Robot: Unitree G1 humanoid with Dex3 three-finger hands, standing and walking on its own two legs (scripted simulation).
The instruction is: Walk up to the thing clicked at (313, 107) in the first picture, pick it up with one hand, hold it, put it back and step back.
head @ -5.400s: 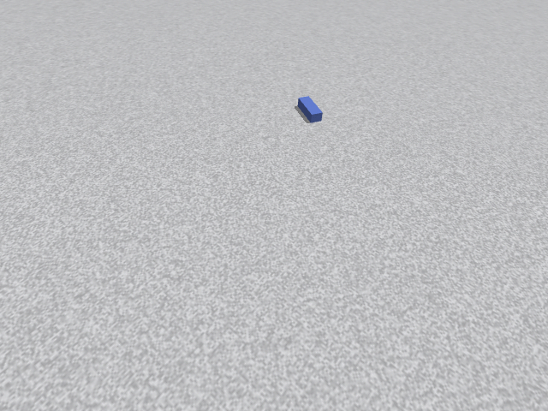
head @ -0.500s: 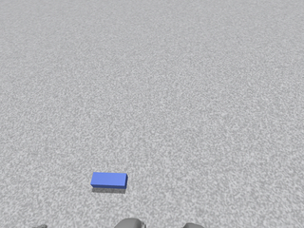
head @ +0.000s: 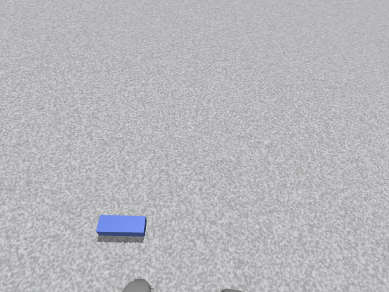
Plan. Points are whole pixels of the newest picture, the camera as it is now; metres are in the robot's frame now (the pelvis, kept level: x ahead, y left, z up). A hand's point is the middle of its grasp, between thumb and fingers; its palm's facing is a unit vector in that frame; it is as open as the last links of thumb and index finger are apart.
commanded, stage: walk up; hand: left
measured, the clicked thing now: (122, 225) +0.46 +0.30 -0.71
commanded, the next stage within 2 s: stand in 1.44 s
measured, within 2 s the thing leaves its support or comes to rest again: neither
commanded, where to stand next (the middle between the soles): +0.04 -0.05 m, yaw +2 degrees
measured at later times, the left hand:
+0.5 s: hand out of the picture +0.10 +0.22 -0.12, palm faces +0.01 -0.94 -0.34, open 7.4 cm
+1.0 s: hand out of the picture +0.11 +0.23 -0.12, palm faces +0.03 -0.95 -0.30, open 7.4 cm
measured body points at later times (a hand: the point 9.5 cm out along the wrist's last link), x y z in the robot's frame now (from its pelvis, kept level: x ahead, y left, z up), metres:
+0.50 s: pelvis +0.00 -0.03 +0.02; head +0.01 -0.04 +0.47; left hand +0.09 +0.27 -0.10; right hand +0.08 -0.34 -0.11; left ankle +0.03 +0.13 -0.71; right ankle +0.00 -0.15 -0.71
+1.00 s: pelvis +0.01 -0.02 +0.04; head +0.03 -0.01 +0.49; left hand +0.11 +0.28 -0.10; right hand +0.11 -0.32 -0.09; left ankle +0.03 +0.13 -0.71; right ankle +0.00 -0.15 -0.71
